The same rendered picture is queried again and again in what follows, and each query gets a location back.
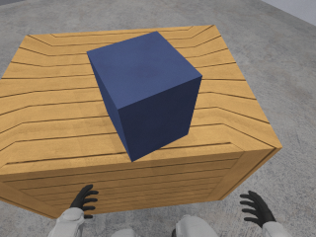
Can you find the left robot forearm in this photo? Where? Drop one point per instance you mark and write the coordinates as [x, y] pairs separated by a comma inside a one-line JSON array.
[[69, 224]]

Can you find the right robot forearm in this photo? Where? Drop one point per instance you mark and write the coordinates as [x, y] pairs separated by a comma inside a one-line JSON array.
[[274, 229]]

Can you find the robot right thigh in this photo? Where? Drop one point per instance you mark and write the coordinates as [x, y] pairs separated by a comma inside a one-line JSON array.
[[193, 226]]

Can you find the right robot hand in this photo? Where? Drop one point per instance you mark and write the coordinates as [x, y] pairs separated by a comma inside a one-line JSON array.
[[261, 209]]

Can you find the carton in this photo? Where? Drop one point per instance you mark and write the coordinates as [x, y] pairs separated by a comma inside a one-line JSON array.
[[149, 90]]

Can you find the left robot hand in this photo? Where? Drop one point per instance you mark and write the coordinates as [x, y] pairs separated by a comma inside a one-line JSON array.
[[80, 200]]

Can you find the pedestal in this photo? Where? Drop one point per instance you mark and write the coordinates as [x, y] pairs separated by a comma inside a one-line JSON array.
[[56, 136]]

